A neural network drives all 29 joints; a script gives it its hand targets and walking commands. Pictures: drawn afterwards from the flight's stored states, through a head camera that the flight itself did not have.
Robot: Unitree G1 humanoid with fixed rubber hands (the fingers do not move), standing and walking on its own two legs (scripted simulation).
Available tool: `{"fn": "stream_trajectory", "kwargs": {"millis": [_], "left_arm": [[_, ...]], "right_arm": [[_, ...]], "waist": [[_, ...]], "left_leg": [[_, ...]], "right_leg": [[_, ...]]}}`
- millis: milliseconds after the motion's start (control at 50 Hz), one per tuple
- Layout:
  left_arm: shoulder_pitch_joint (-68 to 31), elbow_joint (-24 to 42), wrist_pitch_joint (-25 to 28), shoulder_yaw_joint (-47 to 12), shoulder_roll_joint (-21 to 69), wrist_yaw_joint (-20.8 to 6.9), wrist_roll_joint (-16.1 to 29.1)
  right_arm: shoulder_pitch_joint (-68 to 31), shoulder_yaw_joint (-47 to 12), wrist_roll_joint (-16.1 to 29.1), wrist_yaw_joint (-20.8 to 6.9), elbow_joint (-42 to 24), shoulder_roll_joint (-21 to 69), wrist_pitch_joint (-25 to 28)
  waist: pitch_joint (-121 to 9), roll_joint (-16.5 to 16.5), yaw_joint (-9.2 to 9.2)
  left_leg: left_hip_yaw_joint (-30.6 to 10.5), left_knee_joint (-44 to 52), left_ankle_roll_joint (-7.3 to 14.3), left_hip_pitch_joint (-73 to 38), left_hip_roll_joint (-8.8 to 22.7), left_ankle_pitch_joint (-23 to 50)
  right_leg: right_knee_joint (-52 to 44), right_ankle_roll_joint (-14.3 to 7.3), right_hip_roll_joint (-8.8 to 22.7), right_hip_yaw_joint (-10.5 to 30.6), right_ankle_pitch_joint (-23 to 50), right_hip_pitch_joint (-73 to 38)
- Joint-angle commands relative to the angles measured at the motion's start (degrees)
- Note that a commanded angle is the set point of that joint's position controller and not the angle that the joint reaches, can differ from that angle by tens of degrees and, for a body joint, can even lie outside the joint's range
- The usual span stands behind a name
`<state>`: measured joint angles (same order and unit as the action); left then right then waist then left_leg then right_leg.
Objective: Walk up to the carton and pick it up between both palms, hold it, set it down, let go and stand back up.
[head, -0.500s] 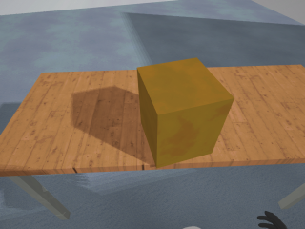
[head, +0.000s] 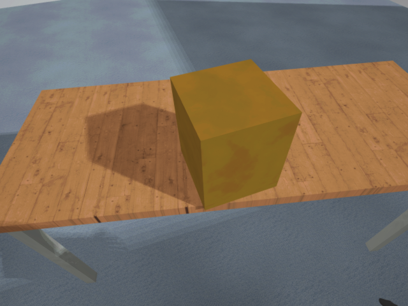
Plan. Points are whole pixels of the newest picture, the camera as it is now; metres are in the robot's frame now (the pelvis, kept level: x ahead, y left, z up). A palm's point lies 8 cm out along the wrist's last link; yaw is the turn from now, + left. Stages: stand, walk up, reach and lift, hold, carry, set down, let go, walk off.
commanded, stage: walk up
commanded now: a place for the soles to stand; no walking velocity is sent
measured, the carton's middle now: (227, 136) +0.49 -0.04 +0.04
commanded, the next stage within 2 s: reach and lift in 1.64 s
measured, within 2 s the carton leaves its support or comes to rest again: neither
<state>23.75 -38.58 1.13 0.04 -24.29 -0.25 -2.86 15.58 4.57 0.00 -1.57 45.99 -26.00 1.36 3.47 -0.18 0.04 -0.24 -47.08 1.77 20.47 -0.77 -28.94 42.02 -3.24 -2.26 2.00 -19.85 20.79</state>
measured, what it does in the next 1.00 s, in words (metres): steps on the spot: left foot, then right foot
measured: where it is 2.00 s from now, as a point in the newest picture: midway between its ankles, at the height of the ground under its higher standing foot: outside the picture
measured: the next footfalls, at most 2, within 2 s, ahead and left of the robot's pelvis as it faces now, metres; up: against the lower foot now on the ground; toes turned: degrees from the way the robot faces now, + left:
left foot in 0.02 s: +0.05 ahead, +0.11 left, +0.00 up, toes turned +0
right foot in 0.40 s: +0.15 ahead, -0.11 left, +0.00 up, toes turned +2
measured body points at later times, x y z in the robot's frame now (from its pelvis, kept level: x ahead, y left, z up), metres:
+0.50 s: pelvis +0.07 -0.03 +0.00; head +0.09 -0.02 +0.45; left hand +0.18 +0.28 -0.09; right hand +0.11 -0.34 -0.11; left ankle +0.02 +0.11 -0.68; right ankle +0.12 -0.11 -0.72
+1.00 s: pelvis +0.06 -0.04 +0.00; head +0.08 -0.03 +0.45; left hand +0.17 +0.27 -0.10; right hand +0.16 -0.36 -0.10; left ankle +0.07 +0.09 -0.71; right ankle +0.12 -0.11 -0.72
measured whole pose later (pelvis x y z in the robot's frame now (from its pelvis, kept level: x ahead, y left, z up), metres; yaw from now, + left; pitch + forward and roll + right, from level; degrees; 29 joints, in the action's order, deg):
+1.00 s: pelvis +0.06 -0.04 +0.00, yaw +3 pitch -4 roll +2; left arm 13.2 -39.8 -0.6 0.2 -24.1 -0.5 -0.8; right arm 14.8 1.3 0.0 0.4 46.2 -22.8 2.3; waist 6.9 -3.3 0.0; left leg -0.9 -42.1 1.0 17.5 -1.3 -23.2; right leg 42.6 -3.8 -1.1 -2.1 -17.6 21.6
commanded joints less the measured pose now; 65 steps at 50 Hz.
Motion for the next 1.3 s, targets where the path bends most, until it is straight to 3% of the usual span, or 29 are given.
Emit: {"fn": "stream_trajectory", "kwargs": {"millis": [0, 20, 40, 80, 100, 140, 240, 340, 360, 380, 400, 420, 440, 500, 540, 640, 660, 680, 700, 720, 760, 820, 860, 880, 920, 960, 1020, 1160, 1280], "left_arm": [[-5.60, 3.49, -0.79, 5.05, -9.95, -1.48, 1.57], [-3.79, 4.51, -0.63, 3.47, -4.71, -1.32, 2.16], [-7.35, 3.81, -0.57, 4.83, -11.69, -0.40, 1.20], [-9.38, 2.91, -0.41, 5.31, -12.87, -0.59, 1.43], [-5.84, 1.15, -0.43, 5.42, -12.33, -0.99, 1.64], [-4.54, 0.07, -0.39, 5.82, -11.96, -1.32, 1.57], [-12.40, 2.61, -0.29, 5.55, -10.19, -0.68, 1.82], [-10.30, 1.43, 0.88, 5.41, -8.75, -0.62, 1.84], [-4.59, -0.45, 1.28, 6.15, -9.05, -0.33, 1.78], [0.28, -2.09, 1.78, 7.33, -13.57, 0.19, 0.98], [-3.02, -0.28, 1.82, 7.39, -15.71, 0.43, 1.27], [-3.67, -0.13, 1.46, 6.52, -15.32, -0.01, 2.35], [-4.56, -0.22, 1.29, 6.43, -15.48, 0.04, 2.29], [-8.16, 0.17, 1.11, 5.23, -11.62, 0.74, 2.59], [-8.80, 0.52, 1.00, 5.05, -11.88, 0.46, 2.34], [-13.94, 1.60, -0.46, 4.55, -12.20, 0.20, 2.90], [-14.96, 1.73, -0.68, 3.86, -10.38, 0.17, 3.10], [-13.95, 0.99, -0.80, 3.29, -8.42, 0.18, 3.43], [-12.80, 0.52, -1.07, 2.33, -6.57, 0.01, 3.60], [-13.50, -0.38, -1.59, 3.70, -9.83, 0.40, 3.33], [-11.68, -1.09, -1.34, 4.73, -11.01, 0.25, 3.03], [-7.24, -3.68, 0.30, 5.05, -10.05, -0.06, 2.22], [-10.43, -2.76, 1.28, 5.36, -13.02, 0.30, 1.56], [-13.07, -2.22, 1.23, 5.21, -14.09, 0.22, 1.94], [-16.32, -2.01, 0.99, 4.56, -13.51, 0.17, 1.77], [-17.46, -2.26, 0.60, 4.10, -11.57, 0.06, 1.95], [-14.73, -3.21, 0.18, 3.88, -10.36, -0.61, 2.21], [-16.54, -2.51, 0.28, 4.67, -13.59, -0.43, 2.04], [-14.96, -1.24, -1.25, 4.92, -11.26, -0.55, 2.14]], "right_arm": [[16.47, 3.58, -1.32, 3.12, 1.01, -11.18, 5.09], [16.05, 5.02, -2.55, 3.56, -0.39, -17.91, 5.22], [12.68, 5.46, -0.90, 3.56, -1.40, -20.00, 5.12], [10.41, 4.28, 0.16, 3.60, -1.43, -16.83, 5.31], [6.89, 4.01, 0.10, 3.52, -2.15, -15.43, 5.49], [8.93, 3.50, 0.20, 3.15, -2.83, -13.96, 5.81], [11.02, 3.45, -0.38, 3.25, -3.83, -13.91, 5.04], [5.93, 2.56, 0.01, 2.98, -5.33, -12.75, 3.85], [4.06, 2.07, 0.19, 3.09, -5.93, -12.02, 3.80], [5.46, 1.01, 0.61, 3.12, -6.10, -8.49, 3.92], [10.30, -0.63, 1.41, 3.37, -5.85, -4.48, 3.71], [7.70, 0.83, 1.05, 4.08, -5.15, -9.99, 2.56], [6.23, 0.71, 1.03, 4.10, -4.38, -10.25, 2.57], [8.57, 0.19, 0.58, 3.79, -2.73, -8.14, 2.93], [9.42, 0.09, 0.52, 3.76, -1.92, -7.80, 2.87], [9.27, 0.30, -0.20, 3.95, -0.23, -6.97, 2.74], [10.00, 0.50, -0.87, 4.08, 0.29, -7.68, 3.20], [7.56, 0.54, -1.93, 4.22, -0.14, -8.84, 3.42], [4.00, 0.78, -2.39, 4.23, -2.14, -12.02, 3.71], [0.81, 1.80, -1.25, 3.96, -2.25, -15.66, 3.57], [-3.03, 1.62, -1.31, 3.72, -2.91, -14.63, 3.69], [-4.67, -0.08, -0.80, 3.03, -3.22, -10.48, 3.12], [-1.31, -0.53, 0.13, 2.95, -2.03, -7.74, 2.07], [0.66, -0.15, 0.33, 3.16, -0.57, -8.88, 1.22], [2.13, 0.14, -0.27, 2.95, 1.42, -8.95, 0.90], [2.14, 0.12, -0.89, 2.64, 1.63, -8.69, 1.66], [-2.80, -0.10, -0.96, 2.50, 0.06, -11.39, 2.51], [-2.25, -0.23, -0.41, 3.03, 0.76, -10.98, 2.24], [-2.70, 0.63, -0.70, 3.66, -0.48, -13.32, 2.04]], "waist": [[-4.69, -1.31, 5.38], [-3.77, 11.25, 3.82], [2.41, 3.16, 4.02], [10.47, -2.86, 1.31], [10.62, -0.36, -0.80], [7.98, 4.42, 0.31], [10.68, 5.33, 2.33], [7.40, 5.34, -0.34], [3.12, 3.23, -4.01], [-3.53, -6.43, -5.18], [-5.37, -18.19, -2.31], [-4.29, -9.81, -2.84], [-1.86, -6.58, -3.17], [1.79, -7.52, -1.45], [-0.03, -8.72, -0.40], [-1.21, -8.40, 1.39], [-1.36, -6.46, 2.67], [-0.19, -1.77, 1.14], [1.49, 5.76, -0.30], [4.37, 8.34, -0.23], [5.73, 7.96, -1.80], [-0.43, 5.05, -4.33], [-2.75, -5.20, -1.28], [-2.02, -4.46, 0.27], [-0.02, -4.26, 1.39], [1.31, -3.48, 1.79], [-1.12, 0.02, -1.33], [-3.28, -1.25, -0.32], [-3.53, 3.78, -1.19]], "left_leg": [[-8.42, 27.00, 1.75, -22.41, 4.88, 6.11], [-34.85, 31.03, 3.11, -28.57, 18.79, -4.57], [-44.28, 33.19, 8.17, -22.68, 27.09, -2.38], [-34.18, 32.30, 5.93, -15.05, 23.42, 10.14], [-26.45, 30.90, 4.37, -14.34, 20.21, 15.28], [-19.94, 27.11, 4.07, -15.73, 15.66, 31.18], [-17.79, 22.80, 8.57, -12.30, 16.90, 48.22], [-10.44, 14.28, 9.41, -5.79, 13.64, 48.93], [-6.97, 7.08, 7.00, -1.74, 11.23, 46.50], [-3.49, -8.03, 3.30, 2.51, 5.79, 39.39], [0.79, -16.68, -0.32, 8.10, -1.07, 5.21], [-2.57, -19.03, 0.61, 6.08, -2.35, -8.41], [-4.25, -20.71, 1.31, 6.92, -2.19, -9.55], [-3.19, -12.40, 0.45, 6.15, 1.11, -4.86], [-0.26, -7.02, 0.07, 2.75, 1.32, -3.44], [2.88, 11.59, 1.15, -9.39, 0.04, 10.66], [-0.05, 16.36, 1.46, -12.79, 0.76, 13.70], [-9.25, 20.96, 3.16, -12.81, 4.24, 7.63], [-27.29, 27.98, 7.26, -8.08, 14.56, 0.49], [-31.69, 31.21, 13.01, 1.15, 21.99, 1.45], [-26.97, 27.00, 14.76, 4.48, 20.29, 9.67], [-13.52, 15.35, 6.34, 4.41, 11.09, 23.92], [-4.50, 2.59, 0.85, 4.26, 1.64, 11.65], [-1.83, 1.53, 0.86, 1.30, -0.22, -1.06], [-1.60, 5.08, 1.50, -3.65, 0.46, -1.65], [-3.56, 13.25, 2.03, -8.12, 2.11, 6.42], [-14.99, 20.17, 5.77, -1.07, 7.87, -1.74], [-6.92, 10.62, 2.92, -3.71, 3.94, 19.53], [-17.20, 16.70, 8.80, -0.53, 11.89, 19.94]], "right_leg": [[2.35, -5.26, 7.16, 11.98, -4.11, 9.41], [16.99, -0.28, -2.73, 6.43, -10.31, 24.06], [19.78, 0.39, -0.54, 7.13, -12.35, 29.89], [19.40, 0.50, 1.69, 9.01, -6.23, 26.97], [17.92, 0.96, 2.44, 8.04, -3.10, 24.01], [17.89, 1.69, 1.97, 3.96, -0.56, 18.84], [11.69, 1.32, 3.63, 0.96, -3.94, 14.90], [-4.11, -0.82, 2.81, -4.08, -0.56, 0.35], [-13.30, -2.50, 2.44, -1.92, 7.27, -11.32], [-16.34, -4.73, 7.76, 10.14, 13.95, -20.59], [-20.94, -9.09, 20.13, 29.34, 21.54, -21.39], [-21.03, -14.22, 22.98, 34.15, 16.08, -12.64], [-20.93, -15.33, 22.48, 31.41, 13.19, -10.84], [-17.57, -11.95, 16.75, 18.87, 25.30, -6.40], [-15.98, -11.64, 15.61, 15.21, 29.83, -4.50], [-12.30, -8.72, 13.25, 11.04, 13.58, 2.91], [-9.75, -6.28, 12.37, 10.09, 12.68, 5.11], [-6.78, -3.81, 10.51, 9.47, 6.23, 8.66], [-0.33, -0.17, 5.34, 5.73, -6.36, 11.28], [7.39, 1.04, 2.31, 0.83, -13.26, 5.70], [9.10, 1.15, 3.50, 2.29, -11.69, 1.16], [-9.42, -0.12, 4.18, 1.52, 3.83, -10.68], [-20.98, -3.76, 14.62, 20.98, 1.27, -8.47], [-24.35, -5.10, 18.44, 24.39, -8.55, -4.16], [-25.40, -6.03, 18.13, 22.88, -16.72, 2.00], [-22.21, -2.70, 13.07, 15.42, -13.65, 6.28], [-14.91, -0.71, 6.63, 7.75, -10.39, 0.01], [-14.71, -2.22, 10.20, 10.31, 9.66, -3.09], [-1.58, -1.24, 4.73, 4.02, 7.82, -3.29]]}}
